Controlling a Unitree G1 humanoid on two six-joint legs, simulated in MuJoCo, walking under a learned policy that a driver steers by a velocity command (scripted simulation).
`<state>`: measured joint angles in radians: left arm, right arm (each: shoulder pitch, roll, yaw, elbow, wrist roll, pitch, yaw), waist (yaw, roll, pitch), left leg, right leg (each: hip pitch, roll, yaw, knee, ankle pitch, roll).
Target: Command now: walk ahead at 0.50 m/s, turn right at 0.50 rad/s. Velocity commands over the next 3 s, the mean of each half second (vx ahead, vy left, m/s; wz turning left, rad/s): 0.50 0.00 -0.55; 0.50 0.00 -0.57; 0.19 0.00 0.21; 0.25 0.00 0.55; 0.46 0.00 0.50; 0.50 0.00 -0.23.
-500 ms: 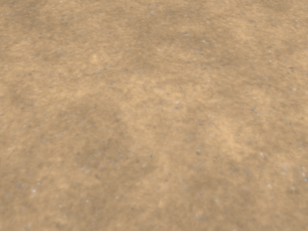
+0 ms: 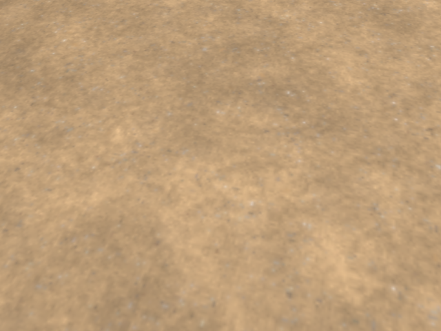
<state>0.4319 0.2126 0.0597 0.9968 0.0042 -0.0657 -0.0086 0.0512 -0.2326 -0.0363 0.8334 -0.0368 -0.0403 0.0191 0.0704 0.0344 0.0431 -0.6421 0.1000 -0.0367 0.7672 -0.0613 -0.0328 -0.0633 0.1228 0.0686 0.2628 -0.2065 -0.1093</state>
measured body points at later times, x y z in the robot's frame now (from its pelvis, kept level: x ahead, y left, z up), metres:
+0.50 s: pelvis +0.26 +0.04 +0.00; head +0.29 +0.04 +0.45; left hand +0.49 +0.24 -0.12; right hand +0.19 -0.23 -0.12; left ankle +0.24 +0.14 -0.75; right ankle +0.31 -0.12 -0.67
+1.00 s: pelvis +0.49 -0.11 +0.00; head +0.51 -0.15 +0.45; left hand +0.67 +0.10 -0.12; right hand +0.46 -0.41 -0.12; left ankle +0.67 -0.02 -0.67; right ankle +0.44 -0.13 -0.75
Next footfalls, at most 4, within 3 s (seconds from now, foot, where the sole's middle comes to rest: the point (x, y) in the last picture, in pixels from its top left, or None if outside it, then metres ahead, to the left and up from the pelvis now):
0.18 left None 0.28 0.13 -0.78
0.70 right None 0.47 -0.15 -0.78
1.22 left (311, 241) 0.78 -0.19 -0.78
1.76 right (362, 273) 0.67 -0.34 -0.78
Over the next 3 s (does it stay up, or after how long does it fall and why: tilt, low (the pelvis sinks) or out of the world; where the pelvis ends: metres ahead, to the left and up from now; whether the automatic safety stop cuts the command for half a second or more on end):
stays up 1.27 -0.22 -0.01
